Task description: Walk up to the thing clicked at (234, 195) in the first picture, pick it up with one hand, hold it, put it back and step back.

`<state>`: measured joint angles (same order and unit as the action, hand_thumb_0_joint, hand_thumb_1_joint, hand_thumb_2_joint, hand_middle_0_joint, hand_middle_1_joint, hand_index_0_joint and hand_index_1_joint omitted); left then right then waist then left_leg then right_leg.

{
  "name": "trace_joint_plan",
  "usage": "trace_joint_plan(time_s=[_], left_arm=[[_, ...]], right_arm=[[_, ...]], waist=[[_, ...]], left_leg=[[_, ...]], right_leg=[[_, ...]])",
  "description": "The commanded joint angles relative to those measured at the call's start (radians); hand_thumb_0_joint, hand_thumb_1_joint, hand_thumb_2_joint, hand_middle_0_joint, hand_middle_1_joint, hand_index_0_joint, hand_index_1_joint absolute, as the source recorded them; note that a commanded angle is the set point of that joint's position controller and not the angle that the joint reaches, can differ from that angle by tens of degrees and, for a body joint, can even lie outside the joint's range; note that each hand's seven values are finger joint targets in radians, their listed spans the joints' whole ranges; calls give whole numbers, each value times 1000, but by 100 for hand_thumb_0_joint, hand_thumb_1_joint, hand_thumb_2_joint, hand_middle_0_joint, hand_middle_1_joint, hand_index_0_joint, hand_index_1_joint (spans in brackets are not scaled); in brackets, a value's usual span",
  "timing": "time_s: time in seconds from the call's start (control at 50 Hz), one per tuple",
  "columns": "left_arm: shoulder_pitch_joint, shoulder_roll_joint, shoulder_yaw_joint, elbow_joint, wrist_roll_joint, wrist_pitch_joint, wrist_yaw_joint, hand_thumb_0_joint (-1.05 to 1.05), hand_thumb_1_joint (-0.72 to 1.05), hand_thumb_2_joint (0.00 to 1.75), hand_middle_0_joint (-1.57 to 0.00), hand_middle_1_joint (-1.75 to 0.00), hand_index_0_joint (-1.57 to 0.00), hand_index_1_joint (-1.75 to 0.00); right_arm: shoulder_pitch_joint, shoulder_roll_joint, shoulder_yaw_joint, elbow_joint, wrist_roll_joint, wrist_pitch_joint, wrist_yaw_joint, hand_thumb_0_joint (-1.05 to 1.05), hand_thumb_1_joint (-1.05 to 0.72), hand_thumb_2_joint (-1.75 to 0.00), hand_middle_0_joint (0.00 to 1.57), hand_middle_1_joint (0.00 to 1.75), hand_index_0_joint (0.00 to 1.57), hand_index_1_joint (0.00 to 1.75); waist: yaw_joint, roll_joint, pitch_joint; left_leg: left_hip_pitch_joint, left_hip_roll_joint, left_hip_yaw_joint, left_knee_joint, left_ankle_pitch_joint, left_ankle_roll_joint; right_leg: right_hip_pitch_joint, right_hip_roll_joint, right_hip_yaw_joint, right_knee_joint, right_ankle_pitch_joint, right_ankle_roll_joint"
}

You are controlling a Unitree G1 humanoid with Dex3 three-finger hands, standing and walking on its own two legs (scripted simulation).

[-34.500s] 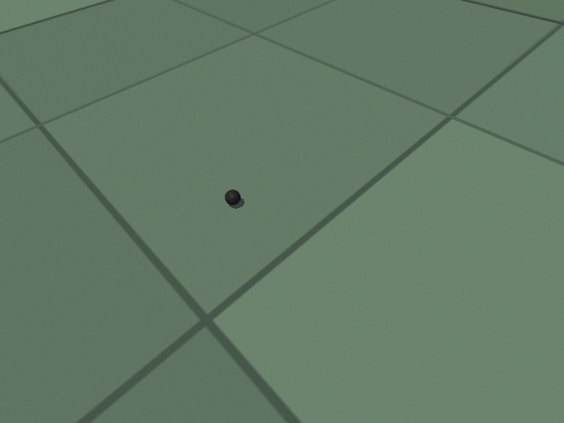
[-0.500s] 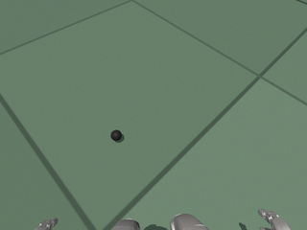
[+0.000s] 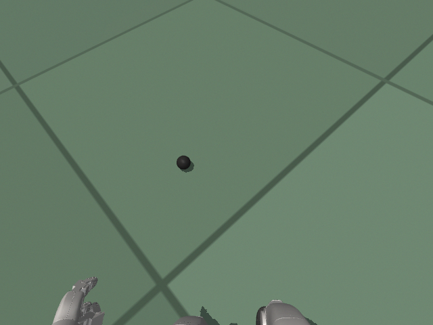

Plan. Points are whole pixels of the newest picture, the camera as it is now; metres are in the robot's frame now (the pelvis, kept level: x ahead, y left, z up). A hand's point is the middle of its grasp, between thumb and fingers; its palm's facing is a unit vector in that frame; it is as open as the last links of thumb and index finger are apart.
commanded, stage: step back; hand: left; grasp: from above
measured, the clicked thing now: (183, 162) +0.91 +0.24 -0.72
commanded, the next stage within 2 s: stand in 1.54 s
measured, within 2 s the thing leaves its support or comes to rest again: neither
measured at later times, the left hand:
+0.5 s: hand out of the picture -0.12 +0.24 -0.14, palm faces -0.06 -0.92 -0.39, open 7.4 cm
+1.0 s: hand out of the picture -0.12 +0.24 -0.13, palm faces -0.01 -0.92 -0.40, open 7.4 cm
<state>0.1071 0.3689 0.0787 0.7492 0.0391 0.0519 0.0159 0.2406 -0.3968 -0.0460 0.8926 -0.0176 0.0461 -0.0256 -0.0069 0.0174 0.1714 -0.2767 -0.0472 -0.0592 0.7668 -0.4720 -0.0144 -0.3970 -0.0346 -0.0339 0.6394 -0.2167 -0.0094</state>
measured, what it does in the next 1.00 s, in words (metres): walks backwards: left foot, then right foot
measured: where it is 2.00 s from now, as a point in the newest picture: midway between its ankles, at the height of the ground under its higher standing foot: outside the picture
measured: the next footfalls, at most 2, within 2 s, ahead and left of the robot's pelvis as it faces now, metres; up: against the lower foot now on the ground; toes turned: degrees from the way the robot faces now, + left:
left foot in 0.02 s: +0.01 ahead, +0.11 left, +0.00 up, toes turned -2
right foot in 0.40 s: -0.17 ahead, -0.15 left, +0.00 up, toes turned -2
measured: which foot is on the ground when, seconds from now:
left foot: up 0.00-0.00, down 0.02-0.44, up 0.46-0.68, down 0.70-1.00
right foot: down 0.00-0.06, up 0.08-0.38, down 0.40-0.72, up 0.74-0.96, down 0.98-1.00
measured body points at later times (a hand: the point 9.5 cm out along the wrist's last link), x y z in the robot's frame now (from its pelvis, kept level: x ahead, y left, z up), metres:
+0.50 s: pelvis -0.17 -0.02 +0.00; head -0.14 -0.03 +0.45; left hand -0.12 +0.29 -0.12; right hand -0.05 -0.35 -0.11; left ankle -0.07 +0.11 -0.69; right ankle -0.21 -0.14 -0.72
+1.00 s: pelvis -0.20 -0.04 +0.01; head -0.19 -0.04 +0.46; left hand -0.12 +0.29 -0.10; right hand -0.15 -0.35 -0.12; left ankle -0.19 +0.11 -0.72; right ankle -0.16 -0.16 -0.72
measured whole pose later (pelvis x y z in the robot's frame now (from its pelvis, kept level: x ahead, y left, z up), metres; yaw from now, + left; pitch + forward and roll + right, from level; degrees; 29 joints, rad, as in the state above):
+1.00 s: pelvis -0.20 -0.04 +0.01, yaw -1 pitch -3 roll +0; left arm 0.22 0.41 0.08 0.96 0.03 -0.01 -0.03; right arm 0.25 -0.38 -0.06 0.95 -0.04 0.00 0.02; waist 0.00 0.00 0.06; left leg -0.23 0.02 -0.03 0.61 -0.34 0.00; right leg -0.29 -0.01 -0.01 0.60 -0.30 -0.02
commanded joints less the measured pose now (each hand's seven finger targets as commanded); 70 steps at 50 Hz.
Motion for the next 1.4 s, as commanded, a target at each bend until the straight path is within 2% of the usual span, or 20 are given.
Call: trace_joint_plan(time_s=[0.0, 0.04, 0.06, 0.14, 0.3, 0.36, 0.4, 0.42, 0.44, 0.5, 0.58, 0.66, 0.74, 0.96, 1.0, 1.04, 1.24, 1.3, 1.34, 1.38], left_arm=[[33, 220, 46, -65, -16, 11, 7, 0, 90, 90, -20, -30, -20, -30], [-23, 192, 43, -87, -28, 8, 9, 0, 90, 90, -20, -30, -20, -30], [-78, 229, 61, -91, -15, 10, 19, 0, 90, 90, -20, -30, -20, -30], [68, 212, 59, 2, -33, 18, 3, 0, 90, 90, -20, -30, -20, -30], [88, 187, 34, 36, -16, -37, -1, 0, 90, 90, -20, -30, -20, -30], [215, 182, 37, 129, -5, -52, -3, 0, 90, 90, -20, -30, -20, -30], [214, 304, 74, 116, 18, -62, -4, 0, 90, 90, -20, -30, -20, -30], [101, 395, 88, 78, 21, -57, -2, 0, 90, 90, -20, -30, -20, -30], [15, 398, 89, 56, 14, -59, 1, 0, 90, 90, -20, -30, -20, -30], [-24, 245, 54, 64, 6, -75, 5, 0, 90, 90, -20, -30, -20, -30], [102, 280, 69, 90, 20, -82, -6, 0, 90, 90, -20, -30, -20, -30], [92, 258, 49, 85, 1, -59, -18, 0, 90, 90, -20, -30, -20, -30], [4, 256, 41, 79, -10, -62, -11, 0, 90, 90, -20, -30, -20, -30], [212, 203, 49, 197, -7, -97, -18, 0, 90, 90, -20, -30, -20, -30], [202, 317, 75, 170, 13, -114, -1, 0, 90, 90, -20, -30, -20, -30], [54, 346, 75, 126, 4, -113, -3, 0, 90, 90, -20, -30, -20, -30], [6, 261, 30, 144, -25, -113, 2, 0, 90, 90, -20, -30, -20, -30], [15, 211, 9, 139, -36, -96, 6, 0, 90, 90, -20, -30, -20, -30], [37, 199, 3, 168, -54, -78, 9, 0, 90, 90, -20, -30, -20, -30], [30, 195, -1, 192, -42, -81, 8, 0, 90, 90, -20, -30, -20, -30]], right_arm=[[81, -178, -65, -50, -12, -44, -8, 0, -90, -90, 20, 30, 20, 30], [0, -353, -95, -87, -26, -39, 3, 0, -90, -90, 20, 30, 20, 30], [-43, -393, -106, -106, -32, -43, -2, 0, -90, -90, 20, 30, 20, 30], [-165, -226, -60, -132, -31, -50, -15, 0, -90, -90, 20, 30, 20, 30], [-58, -240, -75, -114, -25, -24, 5, 0, -90, -90, 20, 30, 20, 30], [-107, -254, -78, -114, -18, -1, 13, 0, -90, -90, 20, 30, 20, 30], [-106, -149, -45, -148, -8, -8, 16, 0, -90, -90, 20, 30, 20, 30], [-180, -172, -59, -149, -13, -10, 0, 0, -90, -90, 20, 30, 20, 30], [-168, -225, -82, -129, -15, -11, 0, 0, -90, -90, 20, 30, 20, 30], [-88, -173, -56, -61, 8, -27, 14, 0, -90, -90, 20, 30, 20, 30], [-119, -166, -44, -68, -6, -54, 21, 0, -90, -90, 20, 30, 20, 30], [-31, -148, -61, -14, -12, -90, 22, 0, -90, -90, 20, 30, 20, 30], [24, -352, -114, 0, -18, -102, 18, 0, -90, -90, 20, 30, 20, 30], [-100, -160, -52, -38, -11, -63, 31, 0, -90, -90, 20, 30, 20, 30], [-40, -62, -17, -54, -5, -61, 21, 0, -90, -90, 20, 30, 20, 30], [-7, -192, -58, -9, -7, -60, 10, 0, -90, -90, 20, 30, 20, 30], [0, -131, -40, 51, -6, -66, 23, 0, -90, -90, 20, 30, 20, 30], [-12, -177, -57, 65, -14, -73, 11, 0, -90, -90, 20, 30, 20, 30], [-107, -247, -57, 42, -2, -74, 10, 0, -90, -90, 20, 30, 20, 30], [-155, -222, -48, 56, -6, -66, 12, 0, -90, -90, 20, 30, 20, 30]], waist=[[11, -154, -259], [-3, 238, -211], [-42, 250, -169], [69, 68, -151], [-26, 207, -274], [35, 173, -278], [40, -171, -208], [82, -233, -147], [52, -225, -56], [-7, -109, -59], [77, -209, -123], [34, -171, -157], [-32, 111, -93], [86, 46, -164], [78, -214, -150], [36, -132, -67], [7, -183, -175], [5, -42, -227], [34, 91, -246], [45, 102, -216]], left_leg=[[83, 37, 9, -384, 303, 40], [46, 412, -460, -453, 440, 247], [-123, 498, -566, -489, 436, 355], [-65, 275, -157, -374, 575, 218], [227, 272, -150, -283, 418, 236], [64, 225, -94, -221, 242, 172], [-318, 34, -4, 28, -31, 51], [-226, 14, -87, 159, -104, 5], [-152, 60, -127, 274, -59, 0], [-193, -34, -80, 261, 88, 11], [-220, 13, 6, 12, 3, -9], [83, -5, 80, -447, 149, 15], [89, 433, -587, -562, -198, 298], [-189, 134, -56, -204, -59, 108], [-384, -38, -36, 139, -93, 26], [-249, 68, -77, 198, -88, 23], [38, 55, 76, -193, 182, 20], [162, 149, -52, -286, 577, 72], [28, 308, -233, -339, 480, 205], [-31, 278, -179, -347, 435, 170]], right_leg=[[202, -147, 198, 1, 225, -99], [-80, 90, 37, 307, -366, -3], [-18, 68, 181, 512, -445, 7], [-55, 146, 224, 682, -264, -8], [40, 53, 65, 33, -289, 32], [254, 77, 16, -288, -106, -18], [318, -177, 479, -321, -279, -110], [15, -369, 630, -403, -433, -258], [-160, -398, 653, -435, -529, -275], [52, -155, 242, -278, -38, -144], [261, -160, 253, -250, -166, -153], [204, -153, 193, -91, -33, -128], [-141, -31, 116, 313, -367, -25], [382, 55, -6, -201, -58, -5], [402, -280, 555, -418, -310, -99], [142, -380, 593, -416, -405, -243], [163, -200, 130, -148, 394, -123], [113, -98, 62, -3, 293, -37], [182, 9, 20, 50, -110, -11], [246, 0, 39, -48, -145, -24]])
